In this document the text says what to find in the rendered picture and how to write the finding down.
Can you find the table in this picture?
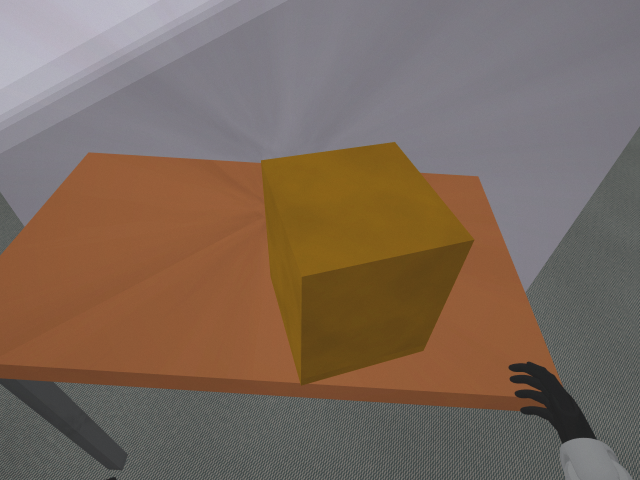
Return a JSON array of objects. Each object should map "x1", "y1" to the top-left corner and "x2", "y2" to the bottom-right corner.
[{"x1": 0, "y1": 152, "x2": 563, "y2": 470}]

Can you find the right robot forearm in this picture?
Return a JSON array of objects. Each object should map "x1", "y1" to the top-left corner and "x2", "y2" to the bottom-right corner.
[{"x1": 560, "y1": 438, "x2": 633, "y2": 480}]

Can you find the robot right hand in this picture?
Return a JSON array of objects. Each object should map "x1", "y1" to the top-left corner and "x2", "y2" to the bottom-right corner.
[{"x1": 508, "y1": 362, "x2": 597, "y2": 444}]

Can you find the carton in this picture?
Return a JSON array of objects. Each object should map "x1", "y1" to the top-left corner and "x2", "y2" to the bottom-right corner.
[{"x1": 261, "y1": 142, "x2": 474, "y2": 386}]

